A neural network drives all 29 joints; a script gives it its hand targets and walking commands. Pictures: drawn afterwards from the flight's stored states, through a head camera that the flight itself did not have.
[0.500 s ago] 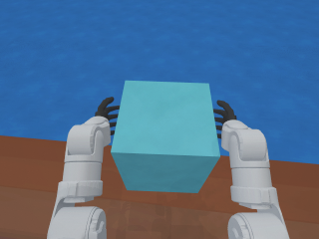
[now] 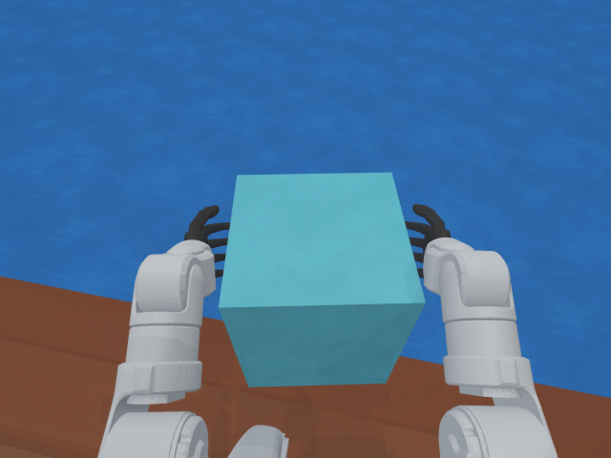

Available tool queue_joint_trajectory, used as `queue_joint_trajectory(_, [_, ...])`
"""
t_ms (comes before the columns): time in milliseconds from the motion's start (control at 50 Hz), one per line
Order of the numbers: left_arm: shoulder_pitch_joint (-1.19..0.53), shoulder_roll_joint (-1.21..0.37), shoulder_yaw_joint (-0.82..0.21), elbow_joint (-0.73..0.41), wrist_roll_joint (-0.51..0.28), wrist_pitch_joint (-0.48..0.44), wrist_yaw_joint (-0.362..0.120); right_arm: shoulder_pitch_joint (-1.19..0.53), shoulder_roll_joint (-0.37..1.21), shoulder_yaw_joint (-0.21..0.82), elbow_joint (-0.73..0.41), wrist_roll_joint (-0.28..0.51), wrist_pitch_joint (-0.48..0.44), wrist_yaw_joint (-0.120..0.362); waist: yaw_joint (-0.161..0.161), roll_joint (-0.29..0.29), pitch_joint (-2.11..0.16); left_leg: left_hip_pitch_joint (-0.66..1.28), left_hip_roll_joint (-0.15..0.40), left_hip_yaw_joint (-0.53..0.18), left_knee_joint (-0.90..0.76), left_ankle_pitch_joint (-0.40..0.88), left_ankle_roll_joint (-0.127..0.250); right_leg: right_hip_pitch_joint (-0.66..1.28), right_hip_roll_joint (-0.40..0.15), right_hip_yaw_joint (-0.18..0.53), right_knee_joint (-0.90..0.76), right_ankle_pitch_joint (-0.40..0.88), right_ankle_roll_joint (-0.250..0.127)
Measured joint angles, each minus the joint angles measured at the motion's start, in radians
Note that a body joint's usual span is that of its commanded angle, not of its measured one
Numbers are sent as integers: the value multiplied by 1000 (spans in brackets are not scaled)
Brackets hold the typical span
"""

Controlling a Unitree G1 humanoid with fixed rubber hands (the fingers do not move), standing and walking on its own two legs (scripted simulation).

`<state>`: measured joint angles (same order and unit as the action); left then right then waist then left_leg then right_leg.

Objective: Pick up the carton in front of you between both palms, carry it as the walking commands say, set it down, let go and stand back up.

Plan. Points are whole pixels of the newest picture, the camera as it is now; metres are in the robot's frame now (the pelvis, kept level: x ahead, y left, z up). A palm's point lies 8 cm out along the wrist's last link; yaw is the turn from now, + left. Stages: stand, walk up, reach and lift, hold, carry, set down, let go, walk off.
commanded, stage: carry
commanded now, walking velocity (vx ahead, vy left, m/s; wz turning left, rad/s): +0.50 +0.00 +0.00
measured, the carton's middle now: (316, 285) +0.35 +0.03 +0.02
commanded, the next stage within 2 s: none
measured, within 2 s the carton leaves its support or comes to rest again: neither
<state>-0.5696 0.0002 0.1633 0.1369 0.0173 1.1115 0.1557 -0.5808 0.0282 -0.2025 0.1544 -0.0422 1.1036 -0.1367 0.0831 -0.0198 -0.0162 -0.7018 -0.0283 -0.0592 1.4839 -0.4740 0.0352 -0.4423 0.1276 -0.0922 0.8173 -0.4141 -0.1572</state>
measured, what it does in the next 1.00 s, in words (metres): goes down: left foot 0.14 m lower, then right foot 0.14 m lower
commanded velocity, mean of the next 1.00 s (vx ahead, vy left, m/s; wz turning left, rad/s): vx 0.50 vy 0.00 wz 0.00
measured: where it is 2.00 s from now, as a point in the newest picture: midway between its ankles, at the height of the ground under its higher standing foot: (319, 240)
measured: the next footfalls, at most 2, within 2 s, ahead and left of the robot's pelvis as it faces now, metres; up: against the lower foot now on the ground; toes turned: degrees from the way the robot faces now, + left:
left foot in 0.26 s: +0.38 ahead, +0.07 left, -0.14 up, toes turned +1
right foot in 0.68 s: +0.70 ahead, -0.05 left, -0.29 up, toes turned -1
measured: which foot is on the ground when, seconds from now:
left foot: up 0.00-0.24, down 0.26-0.68, up 0.70-1.00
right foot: down 0.00-0.26, up 0.28-0.66, down 0.68-1.00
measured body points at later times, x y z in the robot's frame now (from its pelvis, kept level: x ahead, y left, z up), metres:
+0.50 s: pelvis +0.38 +0.04 -0.16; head +0.41 +0.03 +0.29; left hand +0.75 +0.16 -0.10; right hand +0.72 -0.15 -0.10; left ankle +0.34 +0.07 -0.84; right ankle +0.48 -0.12 -0.80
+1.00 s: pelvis +0.78 +0.01 -0.32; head +0.82 +0.00 +0.13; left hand +1.12 +0.19 -0.25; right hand +1.14 -0.11 -0.26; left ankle +0.98 +0.14 -1.00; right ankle +0.66 -0.04 -0.98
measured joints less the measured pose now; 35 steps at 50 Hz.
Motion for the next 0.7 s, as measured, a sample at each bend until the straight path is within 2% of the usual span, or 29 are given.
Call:
queue_joint_trajectory(20, [3,2,-7,22,-9,-1,2,14,7,-7,0,-12,7,3,10,3,3,-26,16,-8,-102,26,-8,15,3,-1,15,-35,-3])
queue_joint_trajectory(60, [4,6,-23,55,-22,-7,5,38,13,-16,-5,-26,16,8,28,12,15,-75,41,-7,-211,150,1,47,5,3,46,-97,3])
queue_joint_trajectory(100, [1,6,-38,72,-35,-16,14,56,14,-21,-23,-33,19,11,42,20,27,-104,51,1,-331,342,16,75,6,16,87,-167,5])
queue_joint_trajectory(160, [-11,6,-52,68,-46,-33,18,70,9,-26,-71,-33,19,12,53,43,40,-62,43,38,-636,631,19,122,9,36,169,-291,11])
queue_joint_trajectory(220, [-28,6,-48,42,-54,-40,19,73,7,-20,-123,-34,20,11,47,66,33,50,16,97,-866,813,29,170,12,28,301,-418,24])
queue_joint_trajectory(240, [-29,12,-39,30,-56,-37,16,65,12,-13,-124,-38,18,9,28,66,26,103,2,124,-893,847,45,174,-1,9,388,-317,39])
queue_joint_trajectory(260, [-26,23,-27,18,-59,-35,8,51,19,-1,-117,-43,17,5,-4,76,19,177,-4,144,-928,839,75,150,-13,-23,531,-257,49])
queue_joint_trajectory(280, [-29,34,-13,14,-62,-37,-2,35,25,10,-110,-48,14,-1,-43,72,13,227,-19,152,-914,646,101,105,-33,-35,693,-237,68])
queue_joint_trajectory(320, [-53,33,7,28,-50,-46,-13,8,11,28,-91,-44,7,-13,-91,58,6,259,-59,131,-842,259,107,-15,-40,25,878,-237,99])
queue_joint_trajectory(340, [-62,27,13,36,-38,-44,-16,3,1,31,-78,-30,5,-16,-111,43,7,251,-79,134,-791,170,97,-74,-56,64,874,-196,102])
queue_joint_trajectory(360, [-61,18,22,40,-24,-38,-20,0,-9,34,-63,-5,8,-6,-130,34,8,238,-92,146,-737,142,96,-129,-72,104,838,-165,108])
queue_joint_trajectory(400, [-35,-5,36,38,7,-20,-25,6,-22,44,-28,22,15,-10,-156,32,5,233,-101,161,-657,87,123,-219,-101,161,680,-88,126])
queue_joint_trajectory(460, [13,-26,55,28,38,1,-32,22,-26,64,20,47,16,-17,-184,23,13,265,-105,161,-594,-22,122,-316,-141,187,495,59,136])
queue_joint_trajectory(500, [40,-29,60,5,43,8,-33,28,-28,81,32,59,11,-21,-199,16,23,287,-104,148,-552,-90,115,-355,-156,186,378,249,124])
queue_joint_trajectory(540, [58,-27,60,-28,43,10,-34,27,-27,93,30,69,0,-25,-209,3,35,312,-103,133,-502,-167,110,-351,-159,172,191,457,120])
queue_joint_trajectory(600, [77,-23,60,-92,41,10,-33,21,-24,104,5,80,-16,-30,-217,-27,41,367,-112,115,-424,-297,103,-271,-143,128,-109,660,115])
queue_joint_trajectory(620, [77,-24,59,-111,41,11,-33,17,-24,102,-8,82,-18,-31,-214,-34,38,383,-112,117,-382,-341,100,-238,-133,105,-164,733,108])
queue_joint_trajectory(640, [73,-27,55,-122,44,9,-31,14,-27,95,-21,86,-18,-30,-201,-38,34,395,-106,129,-319,-329,97,-195,-120,77,-200,784,99])
queue_joint_trajectory(660, [64,-33,44,-125,47,7,-25,15,-34,84,-34,90,-16,-28,-177,-41,28,397,-94,149,-224,-264,94,-131,-106,47,-240,807,88])
queue_joint_trajectory(680, [49,-41,31,-120,55,5,-18,17,-42,69,-48,91,-14,-22,-143,-46,21,368,-82,170,-75,-207,87,-55,-96,25,-274,745,62])
queue_joint_trajectory(700, [34,-45,22,-116,60,-1,-12,6,-50,55,-50,91,-18,-13,-107,-32,15,316,-70,161,85,-210,60,-21,-75,18,-251,518,42])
